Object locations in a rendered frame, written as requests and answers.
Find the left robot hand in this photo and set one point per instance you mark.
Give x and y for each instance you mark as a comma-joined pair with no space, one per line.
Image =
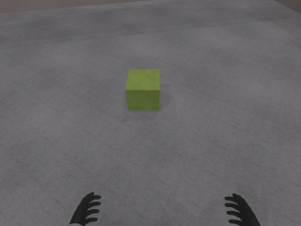
80,214

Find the right robot hand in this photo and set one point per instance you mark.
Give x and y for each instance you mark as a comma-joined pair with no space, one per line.
245,213

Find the carton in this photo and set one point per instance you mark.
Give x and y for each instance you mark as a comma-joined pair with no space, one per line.
142,89

